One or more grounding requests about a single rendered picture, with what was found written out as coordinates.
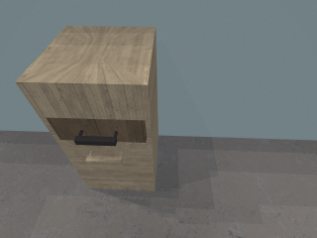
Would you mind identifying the cabinet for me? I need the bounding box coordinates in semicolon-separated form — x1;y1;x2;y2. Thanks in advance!
15;26;159;191

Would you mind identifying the drawer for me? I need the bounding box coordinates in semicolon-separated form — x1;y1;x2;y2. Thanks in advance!
47;117;147;143

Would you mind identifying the handle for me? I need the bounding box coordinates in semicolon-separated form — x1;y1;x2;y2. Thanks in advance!
85;156;123;166
74;130;118;147

